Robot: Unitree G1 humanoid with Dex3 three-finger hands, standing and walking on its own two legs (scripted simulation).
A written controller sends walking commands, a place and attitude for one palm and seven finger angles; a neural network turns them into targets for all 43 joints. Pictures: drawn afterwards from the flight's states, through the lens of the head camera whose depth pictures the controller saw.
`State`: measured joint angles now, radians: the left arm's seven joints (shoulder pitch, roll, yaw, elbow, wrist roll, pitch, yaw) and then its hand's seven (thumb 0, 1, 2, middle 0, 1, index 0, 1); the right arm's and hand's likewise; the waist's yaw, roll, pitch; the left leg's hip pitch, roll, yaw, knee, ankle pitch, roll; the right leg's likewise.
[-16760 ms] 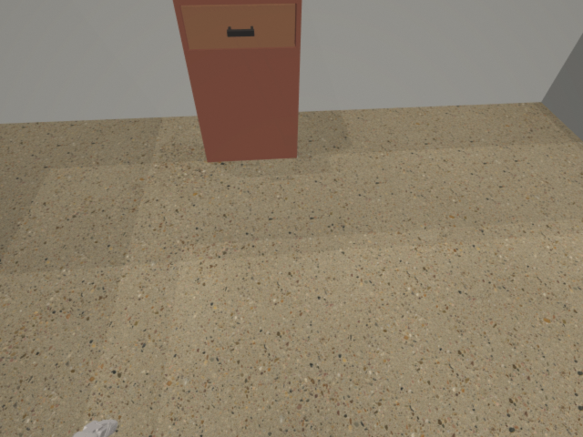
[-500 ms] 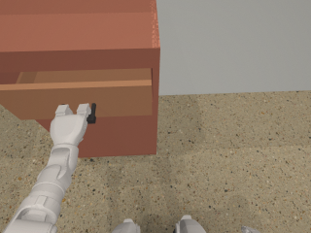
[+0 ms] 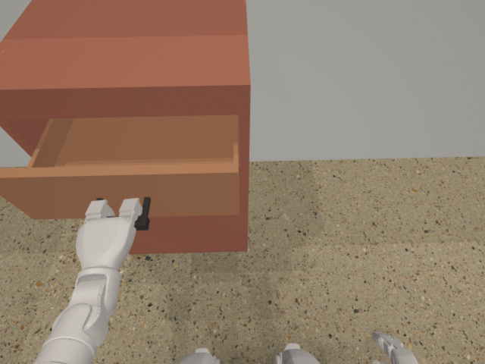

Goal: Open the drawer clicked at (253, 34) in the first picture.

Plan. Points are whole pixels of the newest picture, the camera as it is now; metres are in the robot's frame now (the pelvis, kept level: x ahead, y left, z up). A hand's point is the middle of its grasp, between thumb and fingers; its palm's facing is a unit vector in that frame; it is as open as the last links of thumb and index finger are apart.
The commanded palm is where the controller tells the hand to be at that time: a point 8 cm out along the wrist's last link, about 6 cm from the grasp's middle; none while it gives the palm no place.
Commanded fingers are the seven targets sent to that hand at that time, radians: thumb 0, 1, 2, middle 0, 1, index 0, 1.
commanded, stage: pull the drawer open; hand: left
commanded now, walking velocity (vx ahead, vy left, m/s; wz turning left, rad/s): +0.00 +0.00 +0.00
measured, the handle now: (120, 213) +0.38 +0.24 -0.03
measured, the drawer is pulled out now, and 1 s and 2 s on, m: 0.13 0.24 0.30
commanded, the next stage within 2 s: open the thumb to release the handle in 1.78 s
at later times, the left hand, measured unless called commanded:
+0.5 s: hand (114, 277) +0.27 +0.23 -0.05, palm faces -0.03 -0.05 -1.00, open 5.7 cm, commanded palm +0.23 +0.24 +0.00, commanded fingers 0.00 0.90 0.90 -0.40 -1.35 -0.40 -1.35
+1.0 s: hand (108, 312) +0.21 +0.23 -0.05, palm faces -0.04 -0.05 -1.00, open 5.7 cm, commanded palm +0.17 +0.24 +0.00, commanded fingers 0.00 0.90 0.90 -0.40 -1.35 -0.40 -1.35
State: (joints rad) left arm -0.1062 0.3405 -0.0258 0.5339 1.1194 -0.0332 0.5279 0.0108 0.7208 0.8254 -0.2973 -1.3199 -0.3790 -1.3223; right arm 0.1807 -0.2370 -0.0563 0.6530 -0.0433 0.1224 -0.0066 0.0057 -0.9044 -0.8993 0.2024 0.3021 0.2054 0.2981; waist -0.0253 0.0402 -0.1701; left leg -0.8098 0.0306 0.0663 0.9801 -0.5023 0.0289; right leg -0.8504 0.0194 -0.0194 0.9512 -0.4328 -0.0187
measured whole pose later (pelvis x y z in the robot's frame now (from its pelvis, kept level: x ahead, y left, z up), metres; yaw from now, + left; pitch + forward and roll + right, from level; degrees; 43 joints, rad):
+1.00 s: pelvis +0.00 -0.01 -0.01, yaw +0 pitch +17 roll +0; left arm 0.35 0.34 -0.02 0.17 1.11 -0.05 0.58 0.02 0.73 0.80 -0.29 -1.29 -0.39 -1.33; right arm 0.12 -0.23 -0.03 0.58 -0.05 0.08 0.00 0.01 -0.90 -0.90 0.20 0.30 0.21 0.30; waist 0.00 0.03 -0.17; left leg -0.80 0.04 0.07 1.03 -0.53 0.01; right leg -0.86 0.02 -0.01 1.03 -0.47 -0.04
